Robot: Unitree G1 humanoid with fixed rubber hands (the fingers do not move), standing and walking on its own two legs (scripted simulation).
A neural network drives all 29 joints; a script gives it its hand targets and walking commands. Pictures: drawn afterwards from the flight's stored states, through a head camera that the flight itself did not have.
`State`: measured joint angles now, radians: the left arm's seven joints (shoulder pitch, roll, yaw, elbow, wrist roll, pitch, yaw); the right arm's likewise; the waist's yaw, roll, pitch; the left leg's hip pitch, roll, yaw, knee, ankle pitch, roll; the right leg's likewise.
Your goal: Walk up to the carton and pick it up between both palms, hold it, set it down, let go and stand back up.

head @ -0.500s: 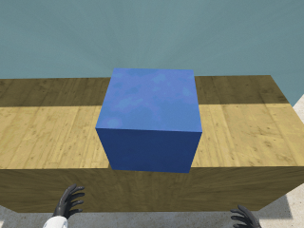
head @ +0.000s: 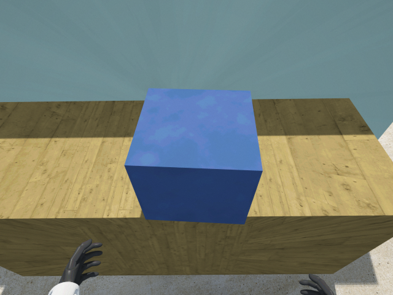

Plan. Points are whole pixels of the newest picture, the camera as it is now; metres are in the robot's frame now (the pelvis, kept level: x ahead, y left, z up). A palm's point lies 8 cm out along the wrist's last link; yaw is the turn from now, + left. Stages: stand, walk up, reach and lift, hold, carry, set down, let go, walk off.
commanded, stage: stand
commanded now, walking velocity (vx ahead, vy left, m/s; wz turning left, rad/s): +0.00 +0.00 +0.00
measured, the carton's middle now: (196, 156) +0.45 +0.01 -0.02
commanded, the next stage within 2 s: none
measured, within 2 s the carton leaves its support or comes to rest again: neither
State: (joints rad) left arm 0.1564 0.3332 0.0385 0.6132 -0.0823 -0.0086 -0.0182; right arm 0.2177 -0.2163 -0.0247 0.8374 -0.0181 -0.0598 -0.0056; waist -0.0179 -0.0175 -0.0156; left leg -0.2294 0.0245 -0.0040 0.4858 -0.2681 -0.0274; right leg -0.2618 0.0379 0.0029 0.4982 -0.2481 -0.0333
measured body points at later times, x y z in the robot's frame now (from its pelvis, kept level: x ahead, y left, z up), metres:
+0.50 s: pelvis +0.00 +0.00 +0.00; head +0.00 +0.01 +0.45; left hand +0.17 +0.28 -0.08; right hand +0.09 -0.25 -0.12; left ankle -0.01 +0.14 -0.74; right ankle +0.01 -0.09 -0.74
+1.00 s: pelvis -0.02 +0.00 +0.00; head -0.03 +0.00 +0.45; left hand +0.15 +0.28 -0.08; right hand +0.07 -0.25 -0.13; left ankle -0.01 +0.14 -0.74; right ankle +0.01 -0.09 -0.74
